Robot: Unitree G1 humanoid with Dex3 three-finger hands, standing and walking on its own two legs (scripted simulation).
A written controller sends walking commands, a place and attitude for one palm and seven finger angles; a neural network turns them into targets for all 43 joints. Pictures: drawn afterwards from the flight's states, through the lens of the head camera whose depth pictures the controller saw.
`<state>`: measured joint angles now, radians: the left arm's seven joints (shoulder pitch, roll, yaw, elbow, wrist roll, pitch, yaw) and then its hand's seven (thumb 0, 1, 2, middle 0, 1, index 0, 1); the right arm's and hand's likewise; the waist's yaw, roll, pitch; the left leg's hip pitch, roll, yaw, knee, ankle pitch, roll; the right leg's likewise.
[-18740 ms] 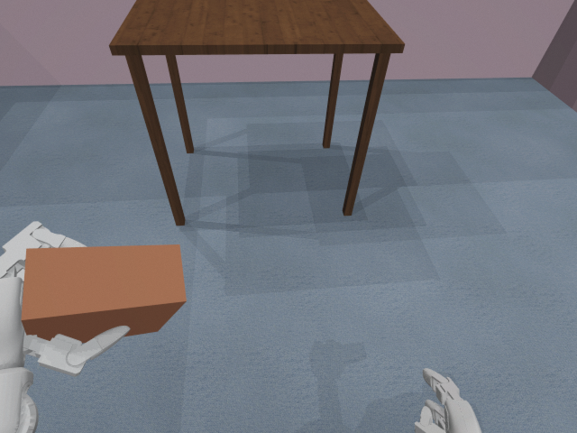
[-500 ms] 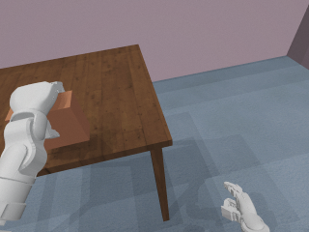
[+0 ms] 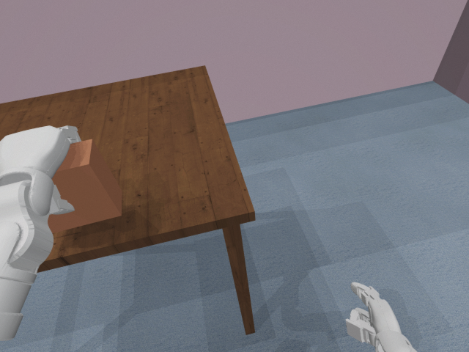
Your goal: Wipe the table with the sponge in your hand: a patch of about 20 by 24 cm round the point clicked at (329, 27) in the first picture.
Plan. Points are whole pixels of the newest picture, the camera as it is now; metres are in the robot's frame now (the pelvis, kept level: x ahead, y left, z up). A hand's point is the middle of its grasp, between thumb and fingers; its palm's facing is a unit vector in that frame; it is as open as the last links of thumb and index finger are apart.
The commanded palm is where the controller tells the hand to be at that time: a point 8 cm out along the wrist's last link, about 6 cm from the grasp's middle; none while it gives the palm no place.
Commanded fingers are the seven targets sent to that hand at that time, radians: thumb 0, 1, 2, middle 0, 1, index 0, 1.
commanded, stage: lower the sponge onto the table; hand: left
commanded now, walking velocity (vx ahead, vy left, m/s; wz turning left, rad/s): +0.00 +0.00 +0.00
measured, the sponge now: (71, 197) +0.29 +0.33 +0.13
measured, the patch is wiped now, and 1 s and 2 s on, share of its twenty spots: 0.00 0.00 0.25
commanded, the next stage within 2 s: wipe forward along the first lane in 1.26 s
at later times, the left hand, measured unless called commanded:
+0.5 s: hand (57, 182) +0.29 +0.33 +0.18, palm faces +0.04 +0.01 -1.00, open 10.3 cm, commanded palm +0.25 +0.33 +0.25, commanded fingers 0.00 0.10 1.30 -1.20 -1.60 -1.20 -1.60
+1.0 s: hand (68, 190) +0.29 +0.32 +0.16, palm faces +0.04 +0.00 -1.00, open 10.3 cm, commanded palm +0.26 +0.32 +0.23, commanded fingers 0.00 0.10 1.30 -1.20 -1.60 -1.20 -1.60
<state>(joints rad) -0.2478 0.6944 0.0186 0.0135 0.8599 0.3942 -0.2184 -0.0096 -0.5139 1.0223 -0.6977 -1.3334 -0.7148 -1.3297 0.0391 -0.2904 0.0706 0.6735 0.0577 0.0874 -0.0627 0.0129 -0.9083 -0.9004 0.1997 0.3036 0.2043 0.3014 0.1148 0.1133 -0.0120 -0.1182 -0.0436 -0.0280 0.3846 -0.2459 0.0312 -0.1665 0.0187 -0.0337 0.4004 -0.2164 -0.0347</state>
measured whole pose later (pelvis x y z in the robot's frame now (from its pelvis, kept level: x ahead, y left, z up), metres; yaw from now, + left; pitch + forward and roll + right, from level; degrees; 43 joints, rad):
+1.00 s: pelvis +0.00 +0.01 +0.00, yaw +0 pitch -1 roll +0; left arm -0.18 0.64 -0.01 0.00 0.88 0.33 -0.16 -0.01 -0.51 1.02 -0.70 -1.33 -0.72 -1.33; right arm 0.04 -0.27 0.07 0.68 0.05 0.07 -0.06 0.01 -0.91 -0.90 0.20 0.30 0.21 0.30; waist 0.12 0.10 -0.01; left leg -0.11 -0.05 -0.03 0.37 -0.24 0.04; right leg -0.15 0.01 -0.03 0.38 -0.21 -0.02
